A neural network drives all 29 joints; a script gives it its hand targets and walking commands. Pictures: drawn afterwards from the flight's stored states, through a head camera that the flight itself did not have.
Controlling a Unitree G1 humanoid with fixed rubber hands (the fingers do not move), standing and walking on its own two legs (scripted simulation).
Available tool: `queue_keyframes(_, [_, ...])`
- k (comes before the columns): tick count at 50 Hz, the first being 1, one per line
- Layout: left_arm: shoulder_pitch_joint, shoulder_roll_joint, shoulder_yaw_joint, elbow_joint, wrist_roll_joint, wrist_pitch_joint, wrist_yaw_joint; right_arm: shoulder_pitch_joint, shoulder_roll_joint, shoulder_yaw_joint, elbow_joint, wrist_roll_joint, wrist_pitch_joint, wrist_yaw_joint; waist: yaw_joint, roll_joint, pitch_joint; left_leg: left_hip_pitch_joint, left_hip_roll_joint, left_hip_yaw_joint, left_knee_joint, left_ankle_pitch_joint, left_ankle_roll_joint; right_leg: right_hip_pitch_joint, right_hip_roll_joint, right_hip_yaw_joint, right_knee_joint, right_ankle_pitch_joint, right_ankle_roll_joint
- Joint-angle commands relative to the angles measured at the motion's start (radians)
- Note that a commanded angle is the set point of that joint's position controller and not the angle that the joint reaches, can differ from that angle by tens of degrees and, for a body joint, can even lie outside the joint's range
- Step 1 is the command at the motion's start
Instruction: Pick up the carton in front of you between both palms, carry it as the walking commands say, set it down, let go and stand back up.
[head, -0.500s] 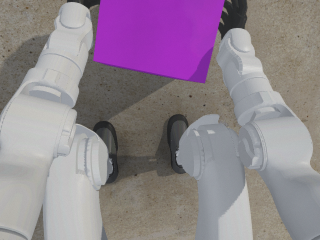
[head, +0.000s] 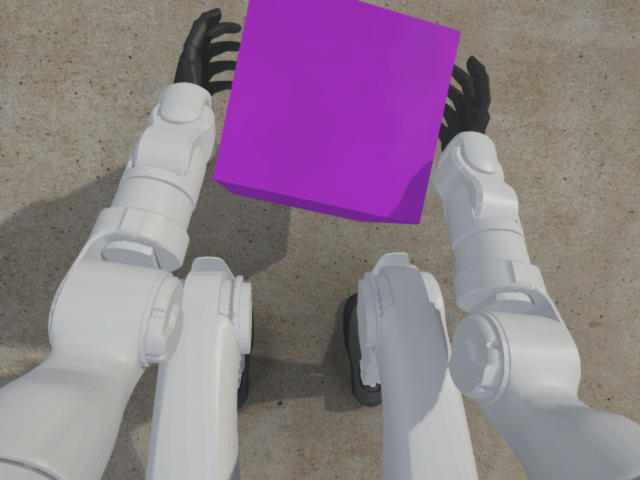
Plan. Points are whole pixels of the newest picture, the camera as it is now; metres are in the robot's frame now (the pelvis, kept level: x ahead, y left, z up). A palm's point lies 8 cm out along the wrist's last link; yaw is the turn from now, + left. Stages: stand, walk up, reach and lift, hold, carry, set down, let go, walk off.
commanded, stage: reach and lift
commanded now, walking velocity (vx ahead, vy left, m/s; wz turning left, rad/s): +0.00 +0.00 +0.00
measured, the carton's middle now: (322, 130) +0.50 -0.02 -0.16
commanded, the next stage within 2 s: none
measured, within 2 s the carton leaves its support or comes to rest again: neither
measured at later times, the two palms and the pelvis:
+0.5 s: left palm (129, 35) +0.48 +0.13 +0.07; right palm (565, 87) +0.46 -0.17 +0.08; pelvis +0.02 +0.00 +0.13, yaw +1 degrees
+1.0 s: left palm out of the picture +0.43 +0.14 +0.24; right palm out of the picture +0.43 -0.16 +0.25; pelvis +0.07 +0.00 +0.27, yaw +1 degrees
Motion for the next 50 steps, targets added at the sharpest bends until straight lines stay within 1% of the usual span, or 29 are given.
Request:
queue_keyframes(1, [-0.487,-1.144,-0.236,-0.158,0.031,0.046,-0.236,-0.696,0.989,0.44,-0.153,-0.051,0.06,0.304,-0.027,0.128,-1.054,0.662,-0.129,0.078,-0.283,0.066,0.017,0.433,0.12,-0.143,-0.273,0.091,-0.037])
queue_keyframes(3, [-0.451,-1.146,-0.158,-0.097,0.091,0.071,-0.255,-0.65,1.004,0.365,-0.077,-0.117,0.091,0.322,-0.031,0.13,-0.968,0.613,-0.131,0.075,-0.327,0.015,0.019,0.408,0.12,-0.133,-0.319,0.045,-0.046])
queue_keyframes(5, [-0.433,-1.147,-0.101,-0.071,0.135,0.085,-0.268,-0.628,1.014,0.316,-0.045,-0.163,0.109,0.333,-0.029,0.128,-0.961,0.609,-0.131,0.073,-0.362,0.006,0.02,0.418,0.121,-0.126,-0.356,0.036,-0.05])
queue_keyframes(7, [-0.42,-1.151,-0.063,-0.06,0.167,0.093,-0.275,-0.618,1.032,0.296,-0.033,-0.189,0.121,0.342,-0.022,0.114,-0.98,0.626,-0.132,0.075,-0.396,0.019,0.02,0.449,0.122,-0.12,-0.395,0.048,-0.048])
queue_keyframes(8, [-0.414,-1.149,-0.043,-0.056,0.179,0.094,-0.28,-0.621,1.036,0.289,-0.032,-0.197,0.124,0.347,-0.009,0.109,-0.993,0.624,-0.133,0.075,-0.411,0.01,0.023,0.474,0.121,-0.115,-0.411,0.041,-0.047])
queue_keyframes(9, [-0.408,-1.148,-0.04,-0.058,0.187,0.095,-0.281,-0.606,1.055,0.291,-0.025,-0.202,0.13,0.35,-0.012,0.094,-0.997,0.637,-0.135,0.077,-0.429,0.02,0.023,0.491,0.122,-0.113,-0.435,0.052,-0.044])
queue_keyframes(12, [-0.392,-1.171,-0.055,-0.09,0.187,0.098,-0.288,-0.57,1.083,0.308,-0.038,-0.212,0.137,0.355,-0.01,0.079,-1.048,0.678,-0.137,0.08,-0.469,0.053,0.021,0.574,0.123,-0.108,-0.482,0.088,-0.038])
queue_keyframes(14, [-0.375,-1.185,-0.077,-0.117,0.179,0.101,-0.292,-0.554,1.105,0.337,-0.055,-0.2,0.14,0.361,0.0,0.073,-1.087,0.729,-0.137,0.079,-0.498,0.072,0.019,0.611,0.123,-0.107,-0.506,0.106,-0.034])
queue_keyframes(17, [-0.347,-1.213,-0.126,-0.166,0.159,0.106,-0.294,-0.52,1.134,0.393,-0.088,-0.179,0.147,0.368,0.008,0.065,-1.14,0.806,-0.136,0.078,-0.535,0.11,0.016,0.672,0.124,-0.105,-0.541,0.14,-0.03])
queue_keyframes(20, [-0.312,-1.247,-0.188,-0.219,0.13,0.113,-0.295,-0.474,1.153,0.449,-0.122,-0.155,0.153,0.372,0.009,0.067,-1.175,0.88,-0.136,0.073,-0.571,0.154,0.01,0.732,0.125,-0.101,-0.575,0.179,-0.028])
queue_keyframes(24, [-0.25,-1.285,-0.257,-0.272,0.099,0.126,-0.296,-0.401,1.168,0.51,-0.152,-0.133,0.161,0.374,0.006,0.075,-1.175,0.965,-0.135,0.063,-0.624,0.194,0.002,0.805,0.126,-0.093,-0.625,0.215,-0.03])
queue_keyframes(28, [-0.179,-1.309,-0.295,-0.301,0.088,0.135,-0.296,-0.323,1.177,0.542,-0.159,-0.125,0.167,0.376,0.007,0.081,-1.133,1.036,-0.134,0.051,-0.687,0.214,-0.003,0.875,0.127,-0.078,-0.686,0.233,-0.034])
queue_keyframes(32, [-0.104,-1.322,-0.303,-0.309,0.094,0.136,-0.294,-0.249,1.182,0.55,-0.151,-0.13,0.168,0.379,0.012,0.079,-1.071,1.107,-0.132,0.036,-0.76,0.224,-0.002,0.948,0.125,-0.061,-0.756,0.241,-0.039])
queue_keyframes(39, [0.016,-1.324,-0.287,-0.306,0.123,0.123,-0.29,-0.127,1.188,0.535,-0.124,-0.161,0.157,0.382,0.021,0.062,-0.936,1.243,-0.124,0.005,-0.903,0.233,0.007,1.088,0.115,-0.03,-0.899,0.25,-0.046])
queue_keyframes(50, [0.197,-1.326,-0.302,-0.34,0.146,0.111,-0.291,0.063,1.195,0.55,-0.127,-0.194,0.147,0.384,0.029,0.041,-0.77,1.489,-0.102,-0.038,-1.135,0.313,0.019,1.375,0.09,0.015,-1.13,0.334,-0.058])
